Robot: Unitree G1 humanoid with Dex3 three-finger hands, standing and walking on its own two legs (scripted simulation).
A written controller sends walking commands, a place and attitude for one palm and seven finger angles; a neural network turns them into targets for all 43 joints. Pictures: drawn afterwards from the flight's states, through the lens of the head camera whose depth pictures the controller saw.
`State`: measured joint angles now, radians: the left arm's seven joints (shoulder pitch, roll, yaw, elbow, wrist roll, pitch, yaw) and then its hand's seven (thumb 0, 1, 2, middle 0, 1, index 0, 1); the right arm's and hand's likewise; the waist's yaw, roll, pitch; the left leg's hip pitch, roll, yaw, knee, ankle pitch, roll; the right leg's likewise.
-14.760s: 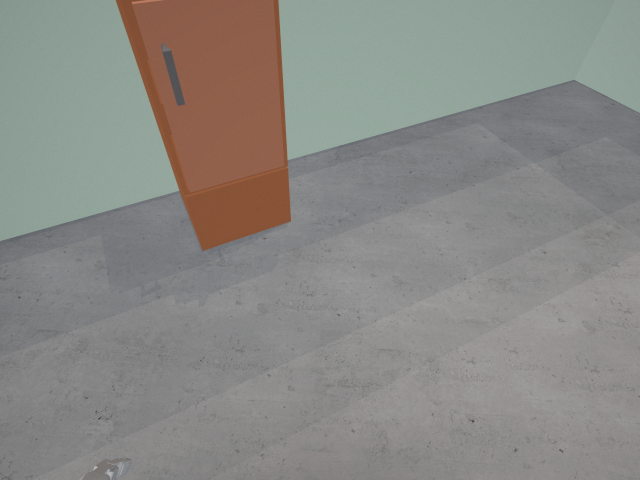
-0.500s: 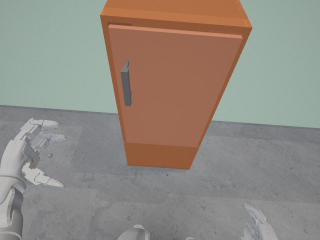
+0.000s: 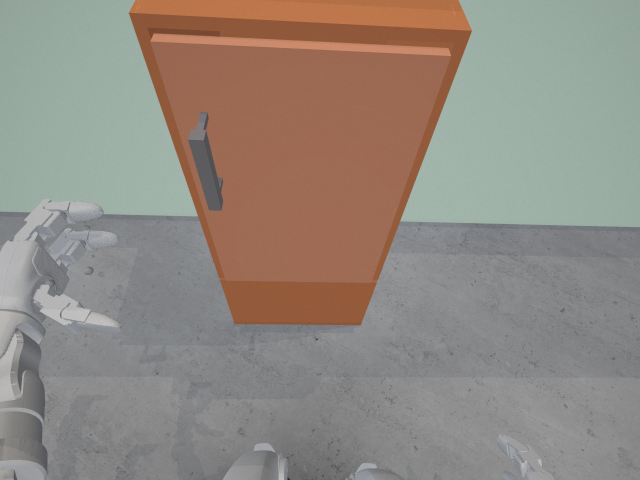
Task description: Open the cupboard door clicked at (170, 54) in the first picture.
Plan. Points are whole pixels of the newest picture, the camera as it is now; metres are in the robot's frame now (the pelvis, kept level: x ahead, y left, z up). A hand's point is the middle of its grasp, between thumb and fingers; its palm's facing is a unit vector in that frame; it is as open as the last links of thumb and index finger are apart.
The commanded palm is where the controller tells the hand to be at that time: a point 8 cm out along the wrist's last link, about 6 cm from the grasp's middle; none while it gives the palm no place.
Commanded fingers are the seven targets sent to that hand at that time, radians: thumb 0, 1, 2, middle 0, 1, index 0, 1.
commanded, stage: move the hooked fingers beside the handle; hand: left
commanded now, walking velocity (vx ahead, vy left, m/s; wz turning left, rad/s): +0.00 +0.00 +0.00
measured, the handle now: (209, 164) +0.54 +0.18 +0.04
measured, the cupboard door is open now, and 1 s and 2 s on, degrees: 0 0 0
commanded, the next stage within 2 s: slide the fingers in behind the handle in 1.88 s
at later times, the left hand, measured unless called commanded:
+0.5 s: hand (118, 233) +0.40 +0.27 +0.05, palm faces +0.04 -1.00 -0.01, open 14.0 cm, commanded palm +0.38 +0.31 +0.05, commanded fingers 0.00 -0.50 0.30 -0.30 -1.20 -0.30 -1.20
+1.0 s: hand (160, 187) +0.48 +0.24 +0.05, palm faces +0.05 -1.00 -0.02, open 14.0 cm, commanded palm +0.46 +0.28 +0.04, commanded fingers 0.00 -0.50 0.30 -0.30 -1.20 -0.30 -1.20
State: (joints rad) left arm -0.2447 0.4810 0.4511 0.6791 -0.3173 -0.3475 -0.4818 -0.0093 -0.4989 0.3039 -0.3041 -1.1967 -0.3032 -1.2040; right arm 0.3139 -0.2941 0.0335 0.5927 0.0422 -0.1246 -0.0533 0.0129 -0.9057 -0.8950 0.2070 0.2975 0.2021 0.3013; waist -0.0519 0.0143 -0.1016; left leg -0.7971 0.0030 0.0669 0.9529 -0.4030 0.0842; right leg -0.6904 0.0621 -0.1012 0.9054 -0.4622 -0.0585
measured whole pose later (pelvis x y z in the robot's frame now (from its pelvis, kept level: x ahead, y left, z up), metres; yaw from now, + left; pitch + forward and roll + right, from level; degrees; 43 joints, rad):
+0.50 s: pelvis -0.01 +0.01 -0.01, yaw +0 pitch +16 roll -4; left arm -0.49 0.47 0.40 0.87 -0.23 -0.38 -0.39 -0.01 -0.50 0.30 -0.30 -1.20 -0.30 -1.20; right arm 0.31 -0.28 0.04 0.59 0.03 -0.05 -0.04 0.01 -0.91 -0.89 0.21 0.30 0.20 0.30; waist -0.08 0.02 -0.11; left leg -0.86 0.00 0.07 0.99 -0.41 0.10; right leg -0.75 0.05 -0.10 0.94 -0.46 -0.04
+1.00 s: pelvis -0.01 +0.02 -0.02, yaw -1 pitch +20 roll -4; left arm -0.82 0.53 0.40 1.17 -0.12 -0.45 -0.26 -0.01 -0.50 0.30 -0.30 -1.20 -0.30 -1.20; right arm 0.38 -0.29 0.04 0.64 0.00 0.05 -0.01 0.01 -0.91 -0.89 0.21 0.30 0.20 0.30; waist -0.16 0.02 -0.11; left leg -1.00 0.00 0.08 1.05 -0.42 0.11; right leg -0.89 0.05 -0.10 1.00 -0.47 -0.03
